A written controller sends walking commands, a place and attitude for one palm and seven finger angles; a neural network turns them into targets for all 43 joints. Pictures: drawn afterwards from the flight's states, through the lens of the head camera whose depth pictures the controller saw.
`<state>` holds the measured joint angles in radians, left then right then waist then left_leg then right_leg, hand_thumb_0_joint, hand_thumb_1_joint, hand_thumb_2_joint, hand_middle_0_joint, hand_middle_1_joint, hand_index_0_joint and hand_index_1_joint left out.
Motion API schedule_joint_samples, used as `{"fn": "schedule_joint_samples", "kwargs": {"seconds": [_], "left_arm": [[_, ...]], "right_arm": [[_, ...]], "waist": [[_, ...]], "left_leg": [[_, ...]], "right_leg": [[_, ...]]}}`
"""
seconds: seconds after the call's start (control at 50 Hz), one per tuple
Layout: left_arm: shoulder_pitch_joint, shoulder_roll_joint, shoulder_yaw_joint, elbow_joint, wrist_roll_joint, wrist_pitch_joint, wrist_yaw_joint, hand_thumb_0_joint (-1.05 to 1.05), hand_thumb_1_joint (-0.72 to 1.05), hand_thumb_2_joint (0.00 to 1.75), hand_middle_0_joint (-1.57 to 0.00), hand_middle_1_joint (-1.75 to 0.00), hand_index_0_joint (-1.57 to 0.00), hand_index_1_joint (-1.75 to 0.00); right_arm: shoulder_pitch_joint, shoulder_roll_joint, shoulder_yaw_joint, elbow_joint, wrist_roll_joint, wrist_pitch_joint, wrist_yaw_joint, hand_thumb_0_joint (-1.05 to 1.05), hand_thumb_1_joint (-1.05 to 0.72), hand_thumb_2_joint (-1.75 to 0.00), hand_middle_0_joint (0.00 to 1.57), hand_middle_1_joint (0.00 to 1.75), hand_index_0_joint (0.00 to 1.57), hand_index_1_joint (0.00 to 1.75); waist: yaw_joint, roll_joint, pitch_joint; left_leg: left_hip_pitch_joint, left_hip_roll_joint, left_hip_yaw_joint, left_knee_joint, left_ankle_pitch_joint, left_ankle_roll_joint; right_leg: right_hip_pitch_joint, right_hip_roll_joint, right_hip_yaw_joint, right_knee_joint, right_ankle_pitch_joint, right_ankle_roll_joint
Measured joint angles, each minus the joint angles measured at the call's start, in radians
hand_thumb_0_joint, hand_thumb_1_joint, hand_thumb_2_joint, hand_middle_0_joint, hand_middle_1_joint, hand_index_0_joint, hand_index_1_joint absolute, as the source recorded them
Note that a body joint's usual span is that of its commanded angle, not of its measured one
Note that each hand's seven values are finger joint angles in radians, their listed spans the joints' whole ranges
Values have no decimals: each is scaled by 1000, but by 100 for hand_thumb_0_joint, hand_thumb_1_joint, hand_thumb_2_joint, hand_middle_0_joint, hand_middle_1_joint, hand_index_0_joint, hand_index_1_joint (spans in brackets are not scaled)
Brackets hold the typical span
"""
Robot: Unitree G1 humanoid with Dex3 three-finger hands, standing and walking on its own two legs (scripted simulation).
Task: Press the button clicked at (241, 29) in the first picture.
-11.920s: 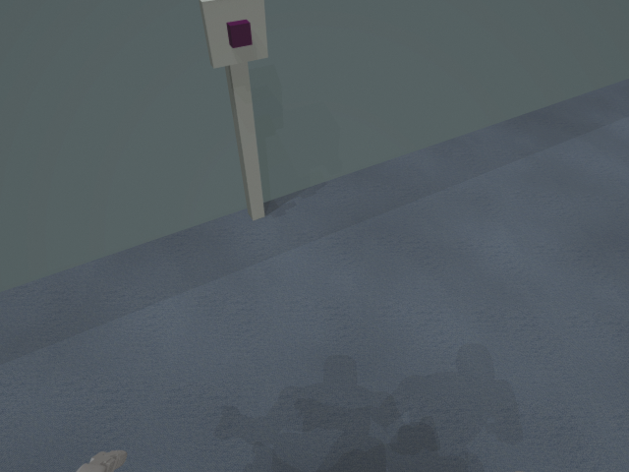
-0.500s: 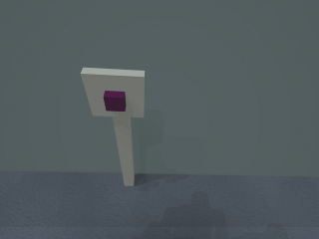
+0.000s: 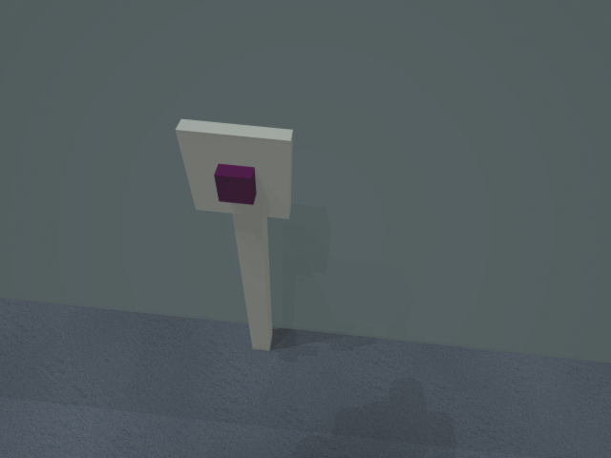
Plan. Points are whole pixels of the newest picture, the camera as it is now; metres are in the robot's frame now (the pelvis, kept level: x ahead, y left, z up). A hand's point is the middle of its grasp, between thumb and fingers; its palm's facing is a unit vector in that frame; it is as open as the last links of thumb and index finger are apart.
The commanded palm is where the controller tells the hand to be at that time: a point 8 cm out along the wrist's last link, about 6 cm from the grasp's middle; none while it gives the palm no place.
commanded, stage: come to a stop and stand still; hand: left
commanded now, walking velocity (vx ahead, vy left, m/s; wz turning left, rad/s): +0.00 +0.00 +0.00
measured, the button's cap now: (236, 183) +0.52 +0.16 +0.04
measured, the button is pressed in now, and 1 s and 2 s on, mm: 0 0 0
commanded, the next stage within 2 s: look again from close up in 0.74 s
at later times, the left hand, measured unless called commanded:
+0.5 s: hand out of the picture -0.03 +0.16 -0.18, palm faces +0.04 -0.99 -0.17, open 7.3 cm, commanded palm none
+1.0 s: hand out of the picture -0.09 +0.15 -0.18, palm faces +0.06 -0.99 -0.13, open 7.4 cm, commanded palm none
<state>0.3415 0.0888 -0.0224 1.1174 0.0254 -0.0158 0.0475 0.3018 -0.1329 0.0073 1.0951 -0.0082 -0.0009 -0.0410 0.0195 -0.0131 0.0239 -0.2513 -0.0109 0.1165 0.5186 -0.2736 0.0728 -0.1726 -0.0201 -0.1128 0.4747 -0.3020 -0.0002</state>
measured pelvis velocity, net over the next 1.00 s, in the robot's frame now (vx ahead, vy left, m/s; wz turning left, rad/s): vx -0.04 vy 0.00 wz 0.02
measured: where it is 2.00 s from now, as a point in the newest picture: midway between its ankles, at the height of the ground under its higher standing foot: outside the picture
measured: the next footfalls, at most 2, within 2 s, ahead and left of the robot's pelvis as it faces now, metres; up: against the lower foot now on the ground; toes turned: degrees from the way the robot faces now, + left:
none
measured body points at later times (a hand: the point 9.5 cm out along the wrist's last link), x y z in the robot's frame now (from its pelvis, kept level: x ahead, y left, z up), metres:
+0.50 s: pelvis -0.03 +0.00 +0.00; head -0.04 +0.01 +0.45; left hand -0.03 +0.21 -0.16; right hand -0.01 -0.23 -0.15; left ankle +0.00 +0.07 -0.74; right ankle -0.03 -0.11 -0.74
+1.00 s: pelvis -0.04 +0.00 +0.00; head -0.05 +0.02 +0.45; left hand -0.09 +0.20 -0.16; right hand -0.05 -0.21 -0.15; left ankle +0.00 +0.07 -0.74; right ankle -0.03 -0.11 -0.74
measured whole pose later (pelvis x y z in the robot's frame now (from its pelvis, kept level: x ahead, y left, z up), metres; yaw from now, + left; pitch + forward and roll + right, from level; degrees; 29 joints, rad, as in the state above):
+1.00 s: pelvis -0.04 +0.00 +0.00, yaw +1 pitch -2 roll -1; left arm 0.39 0.11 -0.01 1.10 0.02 -0.01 0.05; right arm 0.32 -0.12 0.01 1.11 -0.01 0.00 -0.02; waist 0.01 -0.02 0.01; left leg -0.25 -0.03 0.11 0.43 -0.17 0.08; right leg -0.19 -0.03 -0.13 0.44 -0.23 -0.01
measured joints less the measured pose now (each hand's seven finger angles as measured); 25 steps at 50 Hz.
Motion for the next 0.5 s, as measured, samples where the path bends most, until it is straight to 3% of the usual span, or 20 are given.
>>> {"fn": "schedule_joint_samples", "kwargs": {"seconds": [0.12, 0.26, 0.5], "left_arm": [[-6, 25, 1, -12, -5, -9, 9, 0, 91, 90, -20, -29, -20, -30], [-28, 62, 10, -38, -7, 2, 8, 0, 91, 90, -19, -29, -20, -30], [-22, 64, 9, -65, -4, 16, -4, 0, 92, 90, -19, -29, -20, -30]], "right_arm": [[-12, -26, 1, -30, -4, -8, 10, 2, -95, -90, 20, 30, 20, 30], [-10, -30, 5, -18, -6, -4, 9, 2, -94, -90, 20, 30, 20, 30], [-3, -18, 10, -22, -7, 1, 20, 1, -93, -90, 20, 30, 20, 30]], "waist": [[-30, 30, 7], [-22, 21, -25], [-19, -11, -22]], "left_leg": [[-15, -4, -9, 27, -7, 1], [16, -12, -9, 15, 2, 1], [14, -13, -12, -45, 64, 1]], "right_leg": [[-15, -6, -9, 34, -13, -3], [7, -14, -10, 45, -18, -5], [-2, -11, -15, 0, 35, -10]]}}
